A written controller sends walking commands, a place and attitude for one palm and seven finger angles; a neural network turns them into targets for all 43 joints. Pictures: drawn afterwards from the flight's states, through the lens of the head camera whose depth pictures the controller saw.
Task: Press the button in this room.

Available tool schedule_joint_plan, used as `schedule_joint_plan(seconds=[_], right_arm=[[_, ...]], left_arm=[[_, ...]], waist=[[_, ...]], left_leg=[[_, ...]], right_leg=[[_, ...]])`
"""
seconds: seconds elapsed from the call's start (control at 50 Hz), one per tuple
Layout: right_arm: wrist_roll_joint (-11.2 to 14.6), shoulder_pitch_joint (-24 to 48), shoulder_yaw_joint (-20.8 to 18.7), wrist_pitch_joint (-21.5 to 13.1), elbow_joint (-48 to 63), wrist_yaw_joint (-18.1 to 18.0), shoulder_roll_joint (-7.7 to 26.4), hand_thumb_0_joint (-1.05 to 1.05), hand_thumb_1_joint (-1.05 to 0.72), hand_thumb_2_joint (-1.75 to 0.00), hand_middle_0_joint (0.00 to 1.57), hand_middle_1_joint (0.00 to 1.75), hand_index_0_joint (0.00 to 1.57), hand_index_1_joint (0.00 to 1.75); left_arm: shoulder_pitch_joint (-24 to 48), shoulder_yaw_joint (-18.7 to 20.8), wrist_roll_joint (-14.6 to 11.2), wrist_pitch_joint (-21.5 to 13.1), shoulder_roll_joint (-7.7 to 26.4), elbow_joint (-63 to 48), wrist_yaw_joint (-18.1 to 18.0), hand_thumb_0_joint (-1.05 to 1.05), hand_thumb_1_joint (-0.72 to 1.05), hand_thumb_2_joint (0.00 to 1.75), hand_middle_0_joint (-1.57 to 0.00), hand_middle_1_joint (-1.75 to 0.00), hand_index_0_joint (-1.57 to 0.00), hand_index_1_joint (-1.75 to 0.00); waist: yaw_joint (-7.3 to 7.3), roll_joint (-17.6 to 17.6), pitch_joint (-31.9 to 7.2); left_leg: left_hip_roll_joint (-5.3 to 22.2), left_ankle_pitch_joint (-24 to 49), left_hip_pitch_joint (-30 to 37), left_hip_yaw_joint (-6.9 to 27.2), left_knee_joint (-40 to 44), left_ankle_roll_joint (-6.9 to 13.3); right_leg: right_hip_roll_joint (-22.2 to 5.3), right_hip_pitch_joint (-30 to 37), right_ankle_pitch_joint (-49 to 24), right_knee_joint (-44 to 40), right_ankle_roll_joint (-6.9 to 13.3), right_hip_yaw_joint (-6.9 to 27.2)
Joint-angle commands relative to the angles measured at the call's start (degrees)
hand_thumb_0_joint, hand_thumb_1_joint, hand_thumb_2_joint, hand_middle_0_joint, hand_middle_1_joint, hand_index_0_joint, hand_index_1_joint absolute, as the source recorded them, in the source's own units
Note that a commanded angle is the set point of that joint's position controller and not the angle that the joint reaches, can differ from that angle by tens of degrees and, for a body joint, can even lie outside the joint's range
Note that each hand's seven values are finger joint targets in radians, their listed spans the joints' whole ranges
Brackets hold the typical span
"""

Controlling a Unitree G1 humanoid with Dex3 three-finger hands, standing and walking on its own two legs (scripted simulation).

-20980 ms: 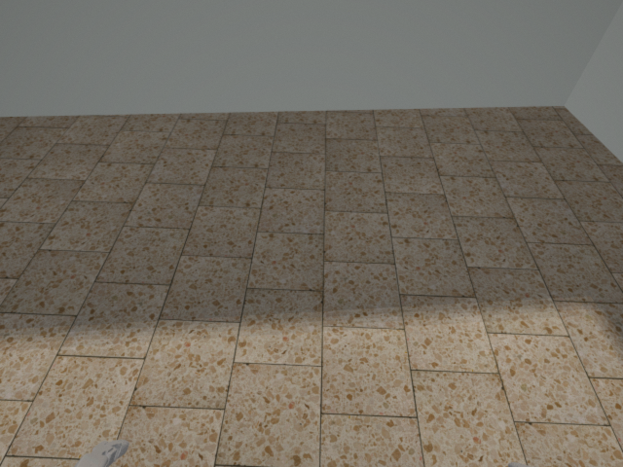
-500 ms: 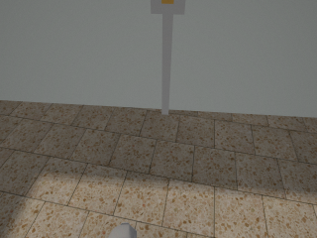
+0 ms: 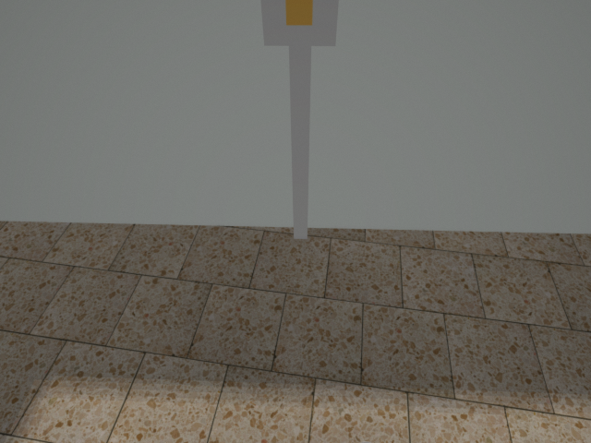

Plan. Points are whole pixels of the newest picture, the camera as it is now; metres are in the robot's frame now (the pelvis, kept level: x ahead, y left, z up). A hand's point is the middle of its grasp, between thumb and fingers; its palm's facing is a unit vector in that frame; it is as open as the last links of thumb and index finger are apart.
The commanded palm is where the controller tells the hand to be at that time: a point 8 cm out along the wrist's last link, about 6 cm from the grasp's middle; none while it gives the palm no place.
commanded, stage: stand and wait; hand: left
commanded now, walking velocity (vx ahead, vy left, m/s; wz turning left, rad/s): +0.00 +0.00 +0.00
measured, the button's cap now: (299, 8) +0.99 +0.03 +0.17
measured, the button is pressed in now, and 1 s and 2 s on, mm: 0 0 0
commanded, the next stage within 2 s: look at it before walking up in 1.86 s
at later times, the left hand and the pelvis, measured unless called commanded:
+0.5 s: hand out of the picture +0.06 +0.16 -0.16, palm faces +0.05 -0.98 -0.22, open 7.2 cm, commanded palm none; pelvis +0.04 -0.02 +0.01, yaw +0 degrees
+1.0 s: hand out of the picture +0.03 +0.14 -0.17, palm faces +0.02 -0.99 -0.15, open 7.3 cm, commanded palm none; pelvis +0.05 +0.00 +0.01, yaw -1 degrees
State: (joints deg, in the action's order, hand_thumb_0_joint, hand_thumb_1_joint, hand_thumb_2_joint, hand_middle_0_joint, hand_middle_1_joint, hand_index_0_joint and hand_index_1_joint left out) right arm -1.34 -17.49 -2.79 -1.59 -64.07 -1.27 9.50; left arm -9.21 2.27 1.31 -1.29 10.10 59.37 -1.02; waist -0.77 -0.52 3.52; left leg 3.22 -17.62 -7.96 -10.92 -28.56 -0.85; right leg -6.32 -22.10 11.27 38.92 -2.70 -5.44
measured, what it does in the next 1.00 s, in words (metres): steps on the spot: right foot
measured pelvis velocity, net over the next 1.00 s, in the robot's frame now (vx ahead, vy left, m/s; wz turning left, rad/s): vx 0.05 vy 0.00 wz -0.01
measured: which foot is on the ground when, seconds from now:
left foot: down 0.00-1.00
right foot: up 0.00-0.00, down 0.02-1.00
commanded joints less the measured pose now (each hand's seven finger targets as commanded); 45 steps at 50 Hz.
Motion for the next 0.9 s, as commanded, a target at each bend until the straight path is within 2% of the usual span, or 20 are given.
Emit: schedule_joint_plan(seconds=[0.0, 0.02, 0.04, 0.06, 0.08, 0.1, 0.12, 0.16, 0.18, 0.22, 0.24, 0.26, 0.28, 0.3, 0.34, 0.4, 0.48, 0.58, 0.76, 0.88], right_arm=[[0.7, -1.5, -0.1, -0.1, 2.8, 0.3, 2.2, 0.00, -0.90, -0.90, 0.20, 0.30, 0.20, 0.30], [0.9, -3.1, 0.3, 0.5, 2.9, 0.4, 0.8, 0.00, -0.90, -0.90, 0.20, 0.30, 0.20, 0.30], [0.9, -2.8, 0.4, 1.4, 2.7, 0.1, 0.7, 0.00, -0.90, -0.90, 0.20, 0.30, 0.20, 0.30], [0.8, -3.0, 0.5, 1.9, 2.5, 0.2, 1.3, 0.00, -0.90, -0.90, 0.20, 0.30, 0.20, 0.30], [0.8, -3.2, 0.4, 1.8, 1.6, 0.1, 2.0, 0.00, -0.90, -0.90, 0.20, 0.30, 0.20, 0.30], [0.9, -3.9, 0.6, 1.7, 0.9, 0.1, 1.5, 0.00, -0.90, -0.90, 0.20, 0.30, 0.20, 0.30], [1.0, -4.7, 0.8, 1.6, 0.2, 0.0, 1.0, 0.00, -0.90, -0.90, 0.20, 0.30, 0.20, 0.30], [1.0, -5.4, 1.0, 1.6, -0.6, 0.0, 0.1, 0.00, -0.90, -0.90, 0.20, 0.30, 0.20, 0.30], [0.9, -5.8, 1.1, 1.6, -1.0, 0.0, 0.0, 0.00, -0.90, -0.90, 0.20, 0.30, 0.20, 0.30], [0.7, -7.0, 1.1, 1.0, -1.9, 0.0, 0.5, 0.00, -0.90, -0.90, 0.20, 0.30, 0.20, 0.30], [0.5, -6.1, 1.2, 0.6, -1.8, -0.1, 1.5, 0.00, -0.90, -0.90, 0.20, 0.30, 0.20, 0.30], [0.5, -4.0, 1.1, 0.6, -1.3, -0.2, 2.2, 0.00, -0.90, -0.90, 0.20, 0.30, 0.20, 0.30], [0.6, -2.9, 1.1, 0.7, -1.1, -0.2, 2.2, 0.00, -0.90, -0.90, 0.20, 0.30, 0.20, 0.30], [0.7, -1.9, 1.0, 0.8, -1.0, -0.1, 1.8, 0.00, -0.90, -0.90, 0.20, 0.30, 0.20, 0.30], [0.7, -2.3, 1.4, 0.7, -1.1, -0.3, 1.4, 0.00, -0.90, -0.90, 0.20, 0.30, 0.20, 0.30], [0.8, -3.0, 1.4, 0.7, -1.1, -0.4, 1.5, 0.00, -0.90, -0.90, 0.20, 0.30, 0.20, 0.30], [0.8, -3.3, 1.5, 0.7, -1.2, -0.5, 1.8, 0.00, -0.90, -0.90, 0.20, 0.30, 0.20, 0.30], [1.0, -3.3, 1.6, 0.5, -1.2, -0.6, 2.1, 0.00, -0.90, -0.90, 0.20, 0.30, 0.20, 0.30], [1.1, -3.6, 1.6, 0.7, -1.7, -0.7, 1.1, 0.00, -0.90, -0.90, 0.20, 0.30, 0.20, 0.30], [1.0, -4.6, 1.5, 0.5, -1.8, -0.8, 0.7, 0.00, -0.90, -0.90, 0.20, 0.30, 0.20, 0.30]], left_arm=[[-11.6, 0.3, 0.1, -1.0, 6.9, 2.4, -0.5, 0.00, 0.90, 0.90, -0.20, -0.30, -0.20, -0.30], [-10.6, 0.3, -0.2, -1.4, 9.7, 2.3, -0.3, 0.00, 0.90, 0.90, -0.20, -0.30, -0.20, -0.30], [-9.6, 0.2, -0.4, -1.3, 9.7, 1.9, -0.3, 0.00, 0.90, 0.90, -0.20, -0.30, -0.20, -0.30], [-7.1, 0.6, -0.6, -1.7, 9.6, 1.9, -0.4, 0.00, 0.90, 0.90, -0.20, -0.30, -0.20, -0.30], [-5.1, 0.2, -0.6, -1.6, 7.9, 1.8, -0.6, 0.00, 0.90, 0.90, -0.20, -0.30, -0.20, -0.30], [-3.7, 0.0, -0.7, -1.4, 7.0, 1.7, -0.9, 0.00, 0.90, 0.90, -0.20, -0.30, -0.20, -0.30], [-3.0, 0.1, -0.6, -1.3, 6.4, 1.5, -1.1, 0.00, 0.90, 0.90, -0.20, -0.30, -0.20, -0.30], [-1.8, 0.1, -0.8, -0.9, 5.9, 1.4, -1.1, 0.00, 0.90, 0.90, -0.20, -0.30, -0.20, -0.30], [-1.4, -0.1, -1.1, -0.7, 5.9, 1.7, -1.1, 0.00, 0.90, 0.90, -0.20, -0.30, -0.20, -0.30], [-1.0, -0.5, -1.4, -0.5, 4.4, 1.9, -1.0, 0.00, 0.90, 0.90, -0.20, -0.30, -0.20, -0.30], [-1.6, -0.7, -1.5, -0.3, 3.4, 2.0, -0.9, 0.00, 0.90, 0.90, -0.20, -0.30, -0.20, -0.30], [-2.3, -0.7, -1.4, -0.1, 3.0, 2.2, -0.9, 0.00, 0.90, 0.90, -0.20, -0.30, -0.20, -0.30], [-2.9, -0.6, -1.1, 0.1, 3.1, 2.5, -0.9, 0.00, 0.90, 0.90, -0.20, -0.30, -0.20, -0.30], [-2.9, -0.4, -1.0, 0.4, 3.5, 2.8, -0.9, 0.00, 0.90, 0.90, -0.20, -0.30, -0.20, -0.30], [-4.3, -0.8, -1.1, 0.3, 3.5, 3.5, -0.9, 0.00, 0.90, 0.90, -0.20, -0.30, -0.20, -0.30], [-5.6, -1.1, -1.1, 0.1, 3.5, 4.3, -1.0, 0.00, 0.90, 0.90, -0.20, -0.30, -0.20, -0.30], [-7.1, -1.4, -1.1, 0.0, 3.5, 4.8, -1.1, 0.00, 0.90, 0.90, -0.20, -0.30, -0.20, -0.30], [-9.2, -1.6, -1.0, -0.2, 2.9, 5.5, -1.2, 0.00, 0.90, 0.90, -0.20, -0.30, -0.20, -0.30], [-11.8, -1.9, -0.9, -0.2, 1.5, 6.5, -1.4, 0.00, 0.90, 0.90, -0.20, -0.30, -0.20, -0.30], [-12.2, -1.8, -0.8, -0.2, 1.2, 6.4, -1.5, 0.00, 0.90, 0.90, -0.20, -0.30, -0.20, -0.30]], waist=[[3.38, -7.3, -3.7], [1.98, -13.4, -3.1], [2.39, -12.2, -3.2], [1.81, -16.9, -3.7], [1.30, -15.1, -3.2], [0.61, -13.6, -3.2], [0.35, -9.7, -4.9], [0.01, -6.3, -5.3], [-0.36, -5.9, -5.0], [-0.71, -1.3, -3.8], [0.13, 2.0, -3.4], [1.17, 2.8, -1.6], [1.46, 2.0, -1.4], [1.58, 4.8, 0.4], [1.67, 4.6, 0.6], [1.36, 2.0, 1.0], [1.14, 0.7, 1.2], [1.02, 0.4, -0.4], [0.84, 0.8, 2.0], [0.78, 0.0, 1.5]], left_leg=[[4.3, -1.2, -12.3, 2.8, -4.5, -0.3], [1.3, -12.8, -12.5, 2.3, -8.4, -1.7], [1.9, -17.0, -9.7, 5.1, -12.3, -1.7], [2.9, -16.1, -9.4, 6.5, -14.1, -1.6], [2.9, -13.5, -9.1, 7.4, -14.8, -1.4], [3.3, -11.1, -9.1, 7.9, -13.4, -1.3], [2.8, -8.6, -7.7, 7.9, -11.3, -1.4], [2.3, -3.3, -4.8, 6.9, -5.1, -1.6], [2.1, 0.0, -2.6, 6.5, -1.3, -1.7], [3.4, 8.1, 1.0, 8.0, 5.1, -1.2], [5.5, 10.5, -0.5, 9.8, 7.3, -0.4], [6.7, 9.8, -2.8, 10.0, 8.4, -0.1], [6.4, 8.1, -3.8, 9.3, 8.5, -0.3], [6.0, 6.5, -4.8, 9.4, 9.4, -0.5], [6.0, 8.1, -4.9, 9.0, 10.8, -0.3], [5.8, 8.3, -3.6, 8.6, 11.1, -0.3], [5.6, 7.8, -2.5, 8.2, 11.8, 0.0], [5.4, 9.2, -0.8, 8.2, 11.7, 0.4], [4.9, 6.4, -1.2, 7.8, 11.6, 0.7], [4.7, 6.4, -1.8, 7.9, 11.3, 0.8]], right_leg=[[-8.2, 18.5, -18.7, -16.4, 2.0, 10.5], [-15.0, 16.0, -23.2, -20.1, 6.8, 15.4], [-16.5, 12.6, -22.0, -22.6, 10.0, 15.5], [-14.5, 11.7, -21.9, -23.4, 10.5, 15.5], [-13.1, 11.7, -21.9, -22.8, 10.6, 13.5], [-12.3, 12.6, -23.7, -21.3, 10.4, 11.2], [-11.0, 13.4, -23.1, -20.4, 10.4, 9.2], [-8.9, 12.0, -16.9, -19.8, 9.5, 7.1], [-8.0, 10.7, -13.0, -19.5, 8.6, 6.3], [-5.0, 7.1, -5.4, -18.2, 6.0, 4.6], [-2.8, 8.1, -4.5, -17.5, 4.4, 3.5], [-1.7, 9.4, -3.3, -18.4, 3.5, 3.2], [-1.7, 10.3, -2.2, -19.5, 3.2, 3.4], [-1.6, 10.2, -1.0, -19.4, 3.0, 3.4], [-1.6, 12.5, -4.8, -19.1, 3.0, 3.3], [-1.7, 12.7, -5.9, -20.0, 3.1, 3.4], [-1.8, 12.3, -5.6, -20.5, 2.9, 3.6], [-1.9, 12.7, -7.1, -20.3, 3.0, 3.7], [-1.7, 10.3, -4.0, -20.9, 3.0, 4.2], [-1.6, 10.6, -3.9, -20.4, 3.1, 4.3]])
